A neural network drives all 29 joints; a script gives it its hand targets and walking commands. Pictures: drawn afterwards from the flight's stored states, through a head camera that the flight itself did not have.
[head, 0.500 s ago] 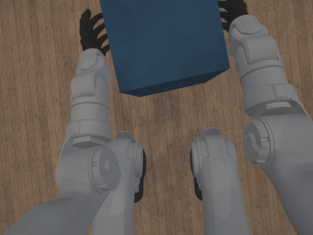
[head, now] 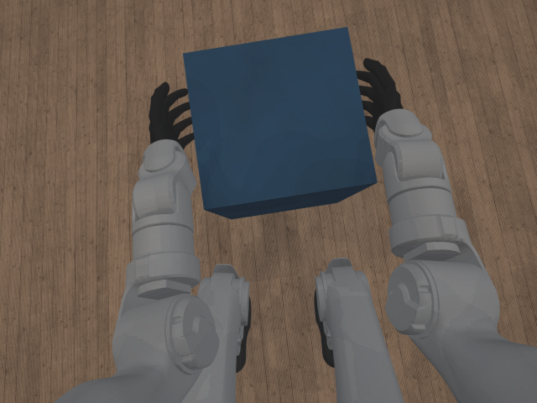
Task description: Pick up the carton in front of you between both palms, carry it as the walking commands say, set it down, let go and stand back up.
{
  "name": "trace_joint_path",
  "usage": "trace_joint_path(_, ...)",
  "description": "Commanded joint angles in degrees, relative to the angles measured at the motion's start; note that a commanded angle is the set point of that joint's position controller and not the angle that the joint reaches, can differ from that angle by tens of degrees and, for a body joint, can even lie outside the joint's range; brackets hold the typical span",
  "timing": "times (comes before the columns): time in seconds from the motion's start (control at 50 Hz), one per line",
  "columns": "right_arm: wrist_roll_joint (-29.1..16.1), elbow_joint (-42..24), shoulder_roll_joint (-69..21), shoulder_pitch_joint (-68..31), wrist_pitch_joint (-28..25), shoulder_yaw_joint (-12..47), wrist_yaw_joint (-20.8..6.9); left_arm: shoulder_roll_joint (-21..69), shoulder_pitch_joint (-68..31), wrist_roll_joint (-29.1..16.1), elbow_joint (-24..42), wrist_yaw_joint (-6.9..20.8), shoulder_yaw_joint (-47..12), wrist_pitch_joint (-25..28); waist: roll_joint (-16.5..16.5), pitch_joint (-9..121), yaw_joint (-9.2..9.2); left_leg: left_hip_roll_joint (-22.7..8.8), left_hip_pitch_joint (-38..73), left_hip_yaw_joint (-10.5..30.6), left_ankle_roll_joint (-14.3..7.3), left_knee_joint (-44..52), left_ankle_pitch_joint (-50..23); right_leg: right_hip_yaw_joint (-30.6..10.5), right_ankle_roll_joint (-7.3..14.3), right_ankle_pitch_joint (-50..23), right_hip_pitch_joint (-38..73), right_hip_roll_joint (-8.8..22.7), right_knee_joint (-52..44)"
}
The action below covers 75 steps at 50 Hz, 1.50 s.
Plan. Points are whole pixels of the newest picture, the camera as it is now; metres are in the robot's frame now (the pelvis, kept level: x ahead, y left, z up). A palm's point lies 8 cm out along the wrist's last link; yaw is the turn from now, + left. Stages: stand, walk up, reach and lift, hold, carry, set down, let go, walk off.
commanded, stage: reach and lift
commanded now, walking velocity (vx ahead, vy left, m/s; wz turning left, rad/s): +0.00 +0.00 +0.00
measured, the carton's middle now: (276, 144) +0.49 -0.01 -0.13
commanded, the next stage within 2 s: none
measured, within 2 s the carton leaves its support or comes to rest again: neither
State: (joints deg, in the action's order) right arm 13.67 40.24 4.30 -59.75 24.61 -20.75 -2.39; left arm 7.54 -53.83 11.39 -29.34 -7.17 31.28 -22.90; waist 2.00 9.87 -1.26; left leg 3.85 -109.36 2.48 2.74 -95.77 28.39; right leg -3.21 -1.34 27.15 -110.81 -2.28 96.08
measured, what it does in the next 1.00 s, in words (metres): rises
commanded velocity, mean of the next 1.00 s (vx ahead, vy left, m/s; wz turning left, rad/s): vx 0.00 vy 0.00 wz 0.00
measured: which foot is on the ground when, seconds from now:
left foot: down 0.00-1.00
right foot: down 0.00-1.00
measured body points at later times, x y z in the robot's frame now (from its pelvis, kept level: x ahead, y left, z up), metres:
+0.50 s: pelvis +0.04 +0.00 +0.14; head +0.18 -0.02 +0.57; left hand +0.44 +0.15 +0.11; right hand +0.45 -0.16 +0.10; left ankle +0.10 +0.13 -0.48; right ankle +0.11 -0.12 -0.48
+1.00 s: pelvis +0.09 +0.01 +0.25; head +0.08 +0.00 +0.70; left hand +0.41 +0.15 +0.26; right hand +0.39 -0.15 +0.25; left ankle +0.10 +0.13 -0.48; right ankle +0.11 -0.12 -0.48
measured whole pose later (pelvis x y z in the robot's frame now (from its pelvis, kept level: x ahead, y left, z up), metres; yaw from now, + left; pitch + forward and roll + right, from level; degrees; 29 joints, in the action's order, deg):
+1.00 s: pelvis +0.09 +0.01 +0.25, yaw -1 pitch +4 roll +0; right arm 14.6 22.7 -9.0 -16.1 30.3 -15.8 0.4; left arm 9.4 -17.9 14.2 -24.1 -1.9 17.3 -28.4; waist 0.6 5.7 0.3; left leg 1.5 -21.9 4.1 0.3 -33.8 15.9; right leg -3.2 -0.7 14.6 -22.4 -0.9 32.9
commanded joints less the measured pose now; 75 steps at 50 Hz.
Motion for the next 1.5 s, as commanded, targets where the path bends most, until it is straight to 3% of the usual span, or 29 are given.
trace_joint_path(0.0,-11.8,-1.8,-65.1,-32.7,-1.6,29.5,-12.9,58.7,-38.1,-10.8,-5.2,17.1,-38.1,-0.5,-6.6,60.8,0.17,7.2,30.3,-7.0,-0.4,11.8,-11.5,5.6,0.1,-13.6,44.3,-6.9,-12.8)
trace_joint_path(0.1,-11.1,-1.7,-67.0,-26.8,-2.1,29.7,-11.8,59.2,-32.0,-10.1,-6.7,17.8,-38.0,0.1,-6.9,54.6,-0.07,7.0,33.1,-6.0,-0.8,16.4,-11.1,4.3,0.1,-13.6,48.6,-7.0,-17.6)
trace_joint_path(0.3,-8.3,-2.0,-68.5,-16.7,-3.6,28.3,-10.8,60.9,-21.6,-8.0,-8.9,18.7,-38.0,1.0,-3.9,44.5,0.69,6.5,44.1,-3.7,-1.2,27.8,-11.3,2.1,1.2,-13.2,58.1,-6.6,-28.3)
trace_joint_path(0.6,-8.9,-8.3,-69.7,-2.6,-3.5,33.6,-11.2,62.6,-4.5,-6.3,-6.8,19.3,-42.2,0.7,-2.9,32.8,0.87,4.3,68.0,0.4,-2.3,45.9,-18.4,-0.1,1.7,-19.1,77.5,-5.2,-45.7)
trace_joint_path(0.8,-9.4,-12.8,-69.0,7.8,-1.0,36.4,-11.2,61.5,6.1,-6.2,-3.2,19.5,-45.4,-1.9,-2.1,22.3,1.44,2.7,84.9,2.4,-2.4,58.8,-26.1,-1.0,1.7,-26.2,91.4,-4.1,-58.1)
trace_joint_path(0.94,-11.2,-18.9,-68.3,12.4,3.5,39.4,-11.3,61.6,11.8,-7.9,0.8,20.2,-48.0,-6.2,-1.5,14.9,1.68,1.8,94.7,2.8,-2.2,67.0,-28.3,-1.0,1.5,-27.7,100.8,-3.5,-66.5)
trace_joint_path(1.06,-10.0,-18.9,-66.3,14.1,7.9,35.8,-11.5,58.7,12.7,-6.6,1.3,21.0,-44.7,-10.3,-1.4,3.1,2.07,1.0,97.0,2.5,-2.5,73.1,-20.8,-0.7,1.7,-20.7,103.9,-2.8,-72.5)
trace_joint_path(1.16,-8.1,-16.5,-65.7,9.7,8.5,31.6,-12.5,58.2,8.4,-4.5,-0.8,21.7,-40.4,-10.6,-1.1,-0.8,1.84,0.7,96.0,2.3,-3.0,74.0,-13.7,-0.2,2.3,-13.9,103.2,-2.5,-73.0)
trace_joint_path(1.3,-8.8,-18.6,-67.7,5.2,8.0,33.5,-12.9,59.6,3.6,-5.3,1.2,22.2,-41.9,-10.0,-1.6,4.4,1.62,0.9,99.4,2.0,-3.0,73.4,-16.0,-0.1,2.0,-15.9,105.3,-2.4,-72.6)
trace_joint_path(1.48,-8.4,-19.8,-67.2,8.6,9.2,33.7,-12.1,57.5,6.3,-4.9,2.8,22.2,-42.0,-10.9,-2.4,4.6,1.66,1.4,101.3,1.5,-3.0,74.5,-19.8,-0.5,1.2,-20.2,108.2,-2.5,-74.3)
